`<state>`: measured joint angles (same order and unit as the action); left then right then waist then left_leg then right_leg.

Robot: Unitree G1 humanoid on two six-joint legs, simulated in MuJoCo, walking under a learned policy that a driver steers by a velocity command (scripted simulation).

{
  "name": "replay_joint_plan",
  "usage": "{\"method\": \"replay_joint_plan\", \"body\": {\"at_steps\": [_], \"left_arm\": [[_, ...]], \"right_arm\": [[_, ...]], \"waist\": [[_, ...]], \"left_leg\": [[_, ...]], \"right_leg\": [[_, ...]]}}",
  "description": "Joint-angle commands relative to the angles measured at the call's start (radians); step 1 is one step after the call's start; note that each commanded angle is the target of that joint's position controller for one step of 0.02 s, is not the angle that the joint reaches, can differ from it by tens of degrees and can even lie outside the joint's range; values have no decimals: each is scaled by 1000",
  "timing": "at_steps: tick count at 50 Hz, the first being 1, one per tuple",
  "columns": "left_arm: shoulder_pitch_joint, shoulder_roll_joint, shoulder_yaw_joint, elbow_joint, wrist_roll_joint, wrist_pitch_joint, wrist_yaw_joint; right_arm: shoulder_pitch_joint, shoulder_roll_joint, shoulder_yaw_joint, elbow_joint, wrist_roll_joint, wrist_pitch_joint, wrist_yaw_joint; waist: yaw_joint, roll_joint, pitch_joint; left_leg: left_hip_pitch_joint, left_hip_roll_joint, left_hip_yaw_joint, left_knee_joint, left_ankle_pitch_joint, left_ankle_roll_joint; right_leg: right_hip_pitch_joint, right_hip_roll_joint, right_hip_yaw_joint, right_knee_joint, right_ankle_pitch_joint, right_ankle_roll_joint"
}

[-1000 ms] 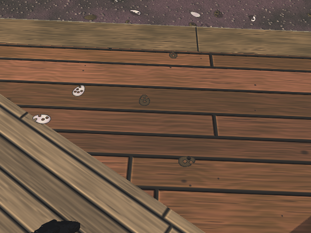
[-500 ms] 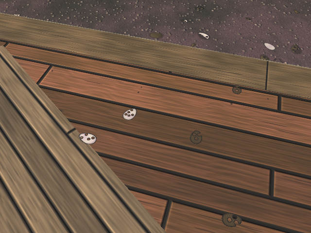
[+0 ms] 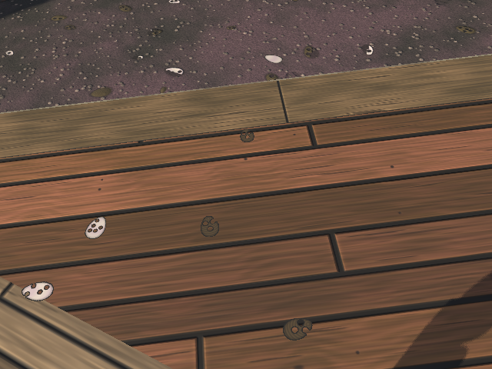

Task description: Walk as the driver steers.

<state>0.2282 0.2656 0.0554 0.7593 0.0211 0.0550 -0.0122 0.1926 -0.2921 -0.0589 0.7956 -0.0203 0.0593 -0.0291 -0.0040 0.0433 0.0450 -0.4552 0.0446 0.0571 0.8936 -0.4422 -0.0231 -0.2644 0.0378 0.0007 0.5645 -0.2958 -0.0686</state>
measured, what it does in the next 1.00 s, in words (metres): walks ahead: left foot, then right foot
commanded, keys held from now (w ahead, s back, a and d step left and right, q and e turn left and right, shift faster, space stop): e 0.12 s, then no key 0.06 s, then q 0.04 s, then w+q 0.78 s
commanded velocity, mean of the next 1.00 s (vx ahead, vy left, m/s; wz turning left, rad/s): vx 0.28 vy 0.00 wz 0.15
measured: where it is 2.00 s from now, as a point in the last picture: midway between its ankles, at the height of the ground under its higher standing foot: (221, 281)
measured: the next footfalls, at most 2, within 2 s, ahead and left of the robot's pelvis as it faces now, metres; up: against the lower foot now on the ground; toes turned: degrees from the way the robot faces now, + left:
left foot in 0.40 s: +0.04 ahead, +0.10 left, +0.00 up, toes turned -5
right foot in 0.84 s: +0.36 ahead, -0.09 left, +0.00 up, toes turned +11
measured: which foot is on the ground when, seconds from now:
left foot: up 0.00-0.38, down 0.40-0.86, up 0.88-1.00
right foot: down 0.00-0.40, up 0.42-0.82, down 0.84-1.00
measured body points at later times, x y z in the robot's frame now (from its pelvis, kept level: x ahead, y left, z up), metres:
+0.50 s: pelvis +0.04 +0.02 +0.01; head +0.04 +0.04 +0.46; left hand +0.16 +0.27 -0.12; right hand +0.05 -0.25 -0.11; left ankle +0.00 +0.10 -0.73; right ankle +0.02 -0.09 -0.70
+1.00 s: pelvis +0.27 -0.02 +0.01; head +0.30 -0.02 +0.45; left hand +0.34 +0.27 -0.10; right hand +0.37 -0.28 -0.13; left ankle +0.15 +0.08 -0.65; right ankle +0.32 -0.10 -0.73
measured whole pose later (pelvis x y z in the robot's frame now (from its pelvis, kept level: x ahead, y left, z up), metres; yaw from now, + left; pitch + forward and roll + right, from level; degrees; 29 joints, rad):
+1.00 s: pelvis +0.27 -0.02 +0.01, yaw +15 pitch +1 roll +0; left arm 0.18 0.26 0.03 0.76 0.04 -0.06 0.01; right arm 0.32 -0.30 -0.08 0.86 -0.02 -0.03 0.02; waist -0.04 0.04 0.04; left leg -0.38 -0.02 -0.05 1.12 -0.34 0.07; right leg -0.27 0.01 -0.08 0.45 -0.20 -0.04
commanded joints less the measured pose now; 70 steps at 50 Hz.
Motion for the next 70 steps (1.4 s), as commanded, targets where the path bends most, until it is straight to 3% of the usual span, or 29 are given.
{"method": "replay_joint_plan", "body": {"at_steps": [1,5,11,13,16,19,20,21,22,23,25,28,37,39,41,42,43,44,45,47,49,54,59,63,65,67,68,69,70], "left_arm": [[-52,173,45,-73,-10,-9,19],[8,166,47,-67,-21,-20,12],[40,142,35,-56,-2,-25,22],[59,131,26,-36,7,-26,21],[59,159,27,-12,19,-24,17],[3,153,23,-7,3,-34,23],[-30,117,13,-19,4,-44,26],[-57,40,-7,-45,9,-58,24],[-138,98,3,-89,15,-72,22],[-156,138,15,-89,23,-82,17],[-106,131,15,-51,12,-97,-6],[-123,95,7,-45,27,-95,-21],[-356,70,-16,-140,4,-96,-27],[-302,92,-11,-135,-1,-102,-21],[-123,133,7,-82,-6,-112,0],[15,176,23,-47,4,-124,17],[185,254,41,-40,29,-132,37],[164,326,53,-43,39,-118,37],[88,234,40,-46,26,-109,33],[-7,112,9,-52,18,-117,26],[13,85,0,-27,15,-131,27],[95,80,3,22,-2,-166,16],[140,79,-2,71,0,-168,6],[235,113,1,137,-8,-154,12],[252,134,1,165,-8,-140,15],[245,142,-1,178,-15,-128,16],[229,108,-14,144,-22,-131,12],[328,-29,-42,104,-47,-129,-1],[247,113,0,124,-26,-118,17]], "right_arm": [[-5,-96,-25,-63,-4,-19,7],[1,-77,-24,-65,-3,-17,15],[-7,-62,-10,-65,6,-10,6],[0,-52,-2,-57,-3,-16,16],[1,-60,2,-49,-2,-28,30],[107,-24,14,3,2,-56,29],[167,-41,12,27,-3,-70,24],[278,-95,6,46,-12,-84,17],[286,-211,-29,61,1,-85,26],[255,-182,-29,60,2,-88,32],[191,-126,-19,50,12,-102,38],[230,-87,-15,76,18,-117,30],[347,-115,-38,111,7,-113,20],[306,-132,-43,95,5,-113,14],[238,-158,-50,73,7,-118,18],[223,-153,-50,68,15,-125,26],[237,-79,-32,35,23,-132,32],[321,-1,-16,-2,47,-125,32],[293,-84,-26,29,11,-109,25],[200,-67,-27,29,3,-104,47],[181,-56,-27,28,-13,-85,64],[35,-26,-15,-34,-18,-62,94],[-143,11,17,-89,-17,-79,107],[-244,1,29,-121,-24,-86,102],[-213,-16,25,-110,-31,-93,86],[37,-59,5,-22,-42,-114,65],[213,-136,-18,21,-62,-123,47],[248,-230,-41,21,-64,-120,33],[237,-199,-41,13,-20,-111,27]], "waist": [[-16,-186,-9],[6,-131,-80],[39,-160,-91],[53,-168,-106],[53,-185,-25],[-30,-97,23],[-56,-41,35],[-85,130,-12],[-92,171,114],[-64,66,164],[-21,57,117],[-24,56,53],[-95,79,52],[-56,87,30],[34,70,-41],[102,10,-124],[153,-123,-292],[81,-374,-359],[44,-217,-212],[17,-89,-42],[0,-148,-20],[4,-130,-3],[25,-123,37],[47,-116,52],[19,-131,21],[-95,-114,-122],[-161,-45,-245],[-105,187,-400],[-138,19,-362]], "left_leg": [[-134,-17,-83,156,75,-2],[-137,-31,-91,153,90,-22],[-46,-32,-81,-39,49,-14],[47,-40,-53,-117,28,3],[132,-69,-24,-222,-11,45],[383,-95,-16,-485,97,113],[473,-39,-129,-565,30,136],[566,185,-455,-716,-183,181],[497,314,-750,-818,-288,277],[447,305,-730,-813,-271,304],[463,195,-569,-803,-113,259],[488,116,-439,-777,174,242],[439,89,-415,-660,538,236],[403,104,-438,-620,609,203],[330,75,-425,-473,777,157],[263,7,-369,-270,763,130],[144,-63,-291,20,473,114],[-114,-193,-197,242,-125,97],[-177,-91,-193,342,-47,113],[-141,-20,-163,292,108,110],[-108,7,-140,261,133,96],[-232,21,-121,217,246,78],[-163,-12,-49,-118,416,70],[-91,-28,18,-281,366,108],[-8,-65,47,-329,274,139],[325,-101,44,-431,306,181],[608,86,-143,-441,232,224],[913,432,-623,-497,252,346],[791,404,-641,-557,255,328]], "right_leg": [[70,-215,297,-286,290,-137],[178,-202,306,-246,423,-150],[195,-218,334,-244,387,-167],[151,-203,343,-299,58,-167],[55,-220,389,-362,-266,-167],[-112,-188,325,-302,-337,-122],[-198,-140,263,-195,-312,-86],[-288,-37,93,99,-244,-33],[-499,52,-17,179,-213,-1],[-498,-20,49,259,-140,11],[-457,-44,49,296,-26,42],[-439,-51,13,331,80,81],[-364,-27,-21,84,155,113],[-230,-18,-10,22,155,90],[49,20,-19,-52,123,54],[253,-26,19,-96,129,25],[478,-278,275,-152,-182,-15],[581,-496,751,-323,-346,-101],[427,-463,750,-343,-426,-103],[214,-363,422,-357,-137,-80],[149,-300,241,-377,70,-63],[185,-302,73,-417,319,-88],[154,-243,-81,-435,440,-76],[257,-287,-79,-407,577,-84],[326,-293,-68,-294,852,-83],[268,-251,-92,7,934,-56],[56,-209,-103,273,605,-39],[-323,-34,-111,646,-243,2],[-371,-38,43,732,-215,-12]]}}
Over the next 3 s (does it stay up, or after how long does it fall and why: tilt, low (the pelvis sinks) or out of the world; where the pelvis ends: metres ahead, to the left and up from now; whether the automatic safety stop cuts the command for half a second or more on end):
stays up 1.36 0.12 -0.01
